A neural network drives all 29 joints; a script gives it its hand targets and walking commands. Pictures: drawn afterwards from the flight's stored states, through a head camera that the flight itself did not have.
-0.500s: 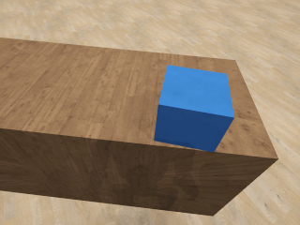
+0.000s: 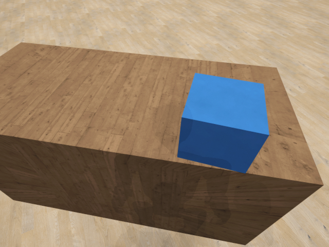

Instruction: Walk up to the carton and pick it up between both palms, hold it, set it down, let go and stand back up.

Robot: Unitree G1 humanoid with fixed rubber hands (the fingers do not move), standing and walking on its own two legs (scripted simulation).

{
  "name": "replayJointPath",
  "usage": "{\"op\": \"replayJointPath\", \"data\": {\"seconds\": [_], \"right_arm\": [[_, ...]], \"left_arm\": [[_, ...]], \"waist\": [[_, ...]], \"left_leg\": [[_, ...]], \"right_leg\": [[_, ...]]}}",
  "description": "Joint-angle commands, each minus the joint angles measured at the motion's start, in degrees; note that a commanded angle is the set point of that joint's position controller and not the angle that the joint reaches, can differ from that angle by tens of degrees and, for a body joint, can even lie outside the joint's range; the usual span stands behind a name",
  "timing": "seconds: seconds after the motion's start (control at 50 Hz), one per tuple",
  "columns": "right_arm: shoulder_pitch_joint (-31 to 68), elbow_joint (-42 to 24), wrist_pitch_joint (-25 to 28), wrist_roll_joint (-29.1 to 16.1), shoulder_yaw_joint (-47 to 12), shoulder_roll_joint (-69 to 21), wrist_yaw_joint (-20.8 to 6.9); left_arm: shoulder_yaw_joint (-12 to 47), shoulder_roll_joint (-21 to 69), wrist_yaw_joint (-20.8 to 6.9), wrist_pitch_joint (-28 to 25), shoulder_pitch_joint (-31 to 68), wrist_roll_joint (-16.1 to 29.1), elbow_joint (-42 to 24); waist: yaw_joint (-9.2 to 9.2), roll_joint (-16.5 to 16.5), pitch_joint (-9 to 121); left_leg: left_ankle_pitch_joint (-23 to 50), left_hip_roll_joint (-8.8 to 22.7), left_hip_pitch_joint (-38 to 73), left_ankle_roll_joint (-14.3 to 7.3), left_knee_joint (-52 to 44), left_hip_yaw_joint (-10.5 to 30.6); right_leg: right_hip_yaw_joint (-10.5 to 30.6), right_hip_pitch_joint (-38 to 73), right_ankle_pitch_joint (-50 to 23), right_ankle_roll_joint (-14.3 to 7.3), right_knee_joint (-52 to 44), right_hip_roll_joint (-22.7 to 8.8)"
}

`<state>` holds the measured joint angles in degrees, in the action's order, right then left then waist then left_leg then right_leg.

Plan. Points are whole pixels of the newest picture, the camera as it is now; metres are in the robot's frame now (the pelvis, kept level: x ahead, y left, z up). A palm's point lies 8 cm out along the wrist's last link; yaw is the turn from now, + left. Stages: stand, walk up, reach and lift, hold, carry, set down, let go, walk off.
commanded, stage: walk up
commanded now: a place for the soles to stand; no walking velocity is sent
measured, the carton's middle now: (219, 121) +0.47 -0.15 +0.04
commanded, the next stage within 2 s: reach and lift in 0.76 s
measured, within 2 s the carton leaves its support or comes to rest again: neither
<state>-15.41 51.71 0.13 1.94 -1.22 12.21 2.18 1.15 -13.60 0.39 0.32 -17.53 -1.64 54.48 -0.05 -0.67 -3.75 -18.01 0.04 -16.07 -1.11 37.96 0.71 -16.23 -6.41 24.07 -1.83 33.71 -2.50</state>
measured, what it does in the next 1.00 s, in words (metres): stands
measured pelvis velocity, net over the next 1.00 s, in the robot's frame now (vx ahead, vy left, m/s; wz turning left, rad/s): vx -0.05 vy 0.01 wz -0.10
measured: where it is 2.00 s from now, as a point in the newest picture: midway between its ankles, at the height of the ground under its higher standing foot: outside the picture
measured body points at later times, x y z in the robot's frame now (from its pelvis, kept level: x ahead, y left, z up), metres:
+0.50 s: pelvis -0.01 +0.02 +0.01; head +0.00 +0.03 +0.46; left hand +0.00 +0.26 -0.14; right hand +0.03 -0.22 -0.13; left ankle +0.02 +0.11 -0.72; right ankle -0.05 -0.08 -0.72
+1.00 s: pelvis -0.05 +0.01 -0.03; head +0.03 +0.03 +0.42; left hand +0.19 +0.25 -0.14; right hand +0.13 -0.24 -0.14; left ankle +0.02 +0.11 -0.72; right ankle -0.06 -0.08 -0.72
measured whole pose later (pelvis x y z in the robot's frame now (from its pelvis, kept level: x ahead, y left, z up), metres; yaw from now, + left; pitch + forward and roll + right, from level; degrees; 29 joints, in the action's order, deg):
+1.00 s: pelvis -0.05 +0.01 -0.03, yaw -6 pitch +2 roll +0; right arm 6.3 47.6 -10.8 -1.9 2.6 11.9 -5.6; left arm -0.6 -19.3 1.1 35.0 5.9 4.4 31.8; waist 0.6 3.6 -7.4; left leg -17.7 1.5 -30.1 -1.2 48.3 -4.7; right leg -7.1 -25.3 26.3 -2.5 49.8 -1.7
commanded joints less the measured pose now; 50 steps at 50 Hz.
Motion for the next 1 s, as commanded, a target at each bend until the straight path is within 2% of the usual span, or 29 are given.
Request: {"op": "replayJointPath", "data": {"seconds": [0.0, 0.02, 0.04, 0.06, 0.08, 0.1, 0.12, 0.14, 0.18, 0.2, 0.22, 0.26, 0.3, 0.34, 0.52, 0.74, 0.76, 0.78, 0.8, 0.82, 0.86, 0.88, 0.9, 0.92, 0.94, 0.96, 0.98], "right_arm": [[-3.3, -1.1, 1.1, -1.7, 2.2, 9.4, -0.6], [-1.9, -0.5, 0.7, -1.5, 2.0, 9.7, -0.7], [0.1, -0.2, 0.7, -1.5, 1.4, 8.3, -0.8], [0.9, -0.5, 0.9, -1.2, 0.7, 7.1, -0.7], [1.3, -0.9, 1.2, -0.8, 0.3, 5.8, -0.6], [-0.6, -0.1, 1.3, -1.0, 0.1, 5.6, -0.5], [-1.1, 0.9, 1.5, -1.2, 0.3, 6.2, -0.5], [-0.3, 0.9, 1.7, -1.0, 0.3, 6.4, -0.6], [1.6, 0.9, 1.5, -0.9, 0.2, 6.8, -0.6], [1.6, 1.0, 1.5, -1.4, 0.3, 6.5, -0.6], [1.5, 1.4, 1.5, -1.2, 0.1, 6.6, -0.5], [1.3, 2.3, 1.4, -1.3, -0.1, 5.9, -0.4], [0.9, 2.8, 1.5, -1.2, -0.4, 6.6, -0.6], [2.1, 3.1, 1.8, -1.5, -0.4, 7.5, -0.7], [0.9, 5.7, 1.7, -1.5, -1.3, 6.9, -0.8], [-0.3, 7.7, 1.8, -1.3, -1.8, 6.6, -0.8], [45.9, -0.7, 1.8, 3.6, 8.2, 4.2, -2.8], [35.0, -0.1, -1.7, 5.0, 8.8, 6.9, -4.7], [35.7, -2.7, -3.6, 5.3, 8.3, 6.5, -5.8], [32.0, -4.7, -5.8, 4.5, 9.6, 6.4, -6.9], [24.6, -10.1, -10.1, 0.7, 8.0, 7.2, -8.3], [20.3, -10.4, -11.7, -1.6, 6.5, 6.7, -8.7], [16.3, -7.8, -12.2, -3.8, 5.9, 6.6, -8.8], [12.7, -6.6, -12.3, -6.5, 4.5, 7.7, -8.2], [9.8, -6.2, -12.5, -9.3, 2.3, 9.1, -7.4], [8.8, -6.6, -12.4, -11.6, -0.2, 10.5, -6.5], [8.0, -7.4, -11.9, -14.7, -2.1, 12.8, -6.1]], "left_arm": [[0.2, -5.7, -0.3, 0.0, -3.0, 1.5, -1.7], [0.1, -5.3, -0.1, 0.4, -3.2, 1.4, -1.0], [0.2, -5.4, 0.0, 0.3, -4.1, 1.3, -0.3], [-0.3, -6.5, 0.0, 0.1, -5.4, 1.5, 0.7], [-0.4, -7.1, -0.1, -0.3, -5.9, 1.5, 0.9], [-0.4, -7.2, 0.0, -0.3, -4.6, 1.1, 0.8], [-0.3, -6.7, 0.0, -0.5, -4.6, 1.0, 1.4], [-0.3, -6.4, 0.0, -0.6, -5.5, 0.8, 1.5], [0.3, -5.8, 0.0, -0.7, -6.9, 1.1, 2.1], [0.0, -5.7, 0.2, -0.7, -5.8, 1.2, 2.3], [0.1, -5.8, 0.2, -0.6, -5.7, 1.1, 2.7], [0.3, -4.9, 0.1, -0.5, -6.1, 1.0, 3.2], [0.4, -4.4, 0.0, -0.6, -6.2, 0.8, 4.7], [0.6, -4.5, 0.1, -0.9, -7.7, 0.6, 5.0], [0.9, -4.4, 0.1, -1.5, -7.7, 0.9, 7.0], [1.4, -4.1, 0.4, -2.1, -8.2, 1.2, 8.2], [-1.9, -16.3, -0.5, 9.1, 47.8, 5.8, -13.4], [1.2, -16.8, 1.1, 16.0, 34.4, 7.9, -14.9], [0.1, -18.0, 1.4, 20.0, 36.4, 7.2, -18.1], [2.5, -12.3, 1.4, 23.8, 30.7, 9.7, -16.2], [0.6, -9.4, 1.7, 31.6, 27.3, 9.3, -25.3], [-0.6, -8.8, 2.0, 35.0, 25.5, 8.0, -28.8], [-1.5, -8.4, 1.5, 37.6, 22.5, 6.4, -29.9], [-2.8, -7.3, 0.4, 39.7, 17.0, 5.1, -30.6], [-5.3, -5.6, -0.9, 41.5, 10.7, 3.8, -32.4], [-6.7, -4.9, -2.8, 42.7, 6.2, 2.5, -32.6], [-9.5, -5.9, -5.3, 43.3, 1.9, -0.2, -36.6]], "waist": [[1.00, -0.7, 0.0], [0.27, -2.0, -3.2], [-0.02, -1.5, -4.3], [-0.22, 0.3, -2.1], [0.08, 0.2, 0.0], [0.25, 2.3, 0.2], [0.54, 0.8, 0.9], [0.06, 2.3, 3.3], [-0.19, -1.1, 5.2], [0.21, -2.0, 4.0], [-0.25, -3.6, 1.1], [-0.11, -0.8, 0.4], [0.16, -0.1, -1.3], [-0.68, -2.2, 0.9], [-0.40, 0.1, -3.2], [-0.21, 0.4, -2.3], [4.81, 4.7, 5.0], [5.61, 5.0, -2.6], [4.99, 5.9, -2.9], [3.70, 5.7, 5.4], [0.87, -0.8, 17.0], [0.19, -4.0, 19.5], [0.29, -5.7, 22.5], [1.14, -7.0, 25.9], [2.02, -8.4, 27.6], [2.86, -8.5, 26.4], [2.80, -7.1, 27.6]], "left_leg": [[23.8, 8.3, 3.5, -6.8, -9.4, 11.1], [17.3, 8.4, -1.7, -6.1, -11.4, 10.5], [14.9, 7.4, -3.3, -5.3, -11.5, 8.7], [17.3, 6.2, -0.4, -4.3, -9.9, 5.7], [18.7, 5.1, 1.6, -3.1, -8.9, 4.1], [20.7, 5.4, 2.3, -2.9, -8.9, 3.9], [21.4, 5.6, 2.6, -2.7, -9.6, 3.6], [23.3, 6.4, 4.3, -3.5, -9.7, 4.9], [22.4, 6.2, 6.9, -3.1, -9.3, 3.1], [21.7, 6.1, 5.1, -3.1, -10.8, 3.7], [19.9, 6.4, 3.2, -2.8, -12.0, 3.4], [16.4, 6.7, 4.3, -2.7, -14.1, 4.5], [16.1, 7.6, 2.4, -3.2, -15.0, 5.2], [16.3, 7.1, 3.3, -3.3, -15.0, 4.6], [8.0, 7.1, 1.8, -2.5, -18.1, 3.5], [8.5, 7.4, 5.2, -2.3, -18.3, 1.6], [-1.5, 4.8, -15.3, 0.5, -6.2, 0.7], [-13.8, 3.5, -21.5, 0.4, -5.8, -0.4], [-15.4, 4.3, -20.7, 0.4, -8.7, 0.1], [-11.3, 3.5, -13.1, 0.4, -5.4, -0.4], [-5.6, 3.5, -4.9, 2.0, -2.4, 0.0], [-3.5, 4.1, -2.1, 3.2, -2.5, 0.4], [9.5, 4.7, 5.5, 4.4, 0.3, 1.0], [29.2, 5.1, 14.0, 6.3, 4.4, 2.5], [43.3, 5.0, 21.3, 8.2, 5.7, 3.0], [51.0, 5.5, 26.0, 8.7, 5.5, 3.0], [50.0, 4.9, 31.1, 8.0, 3.8, 2.0]], "right_leg": [[9.7, -7.3, -12.9, -0.7, -6.9, -5.4], [10.3, -4.9, -8.9, -0.8, -9.5, -5.1], [12.1, -2.8, -11.6, -0.9, -11.8, -6.2], [12.1, -2.0, -16.4, -0.9, -12.1, -6.8], [11.0, -2.5, -18.1, -1.4, -11.9, -7.2], [10.4, -2.1, -19.5, -1.6, -11.2, -6.9], [9.9, -1.4, -18.9, -1.9, -11.1, -7.0], [10.2, -0.6, -19.3, -1.0, -10.7, -6.5], [11.0, -1.1, -18.9, -1.3, -11.4, -6.6], [10.6, -1.0, -18.2, -1.3, -11.5, -6.8], [10.8, -1.2, -16.0, -1.3, -12.0, -6.6], [11.1, -3.1, -12.4, -1.1, -12.7, -5.9], [11.2, -2.5, -12.5, -0.8, -13.2, -5.7], [12.8, -0.6, -14.1, -1.3, -12.6, -5.8], [14.2, -3.3, -10.7, -1.4, -14.3, -5.5], [15.8, -5.6, -12.4, -1.4, -13.9, -5.3], [10.7, -16.3, 1.5, -0.4, 3.8, -0.1], [12.1, -16.0, 10.4, -2.1, 6.0, -1.1], [10.8, -14.7, 11.2, -1.9, 5.2, -0.7], [12.1, -13.1, 6.7, -2.0, 6.5, -0.8], [14.6, -16.4, -3.9, -2.0, 8.3, -2.0], [12.8, -18.7, -7.4, -2.4, 9.3, -1.7], [11.3, -21.9, -14.8, -2.1, 8.8, -0.4], [9.5, -23.3, -24.4, -0.7, 10.7, 2.0], [8.9, -21.5, -29.0, 0.5, 9.9, 3.8], [8.0, -21.1, -32.3, 1.0, 7.9, 5.1], [8.7, -19.8, -31.5, 0.5, 3.0, 5.9]]}}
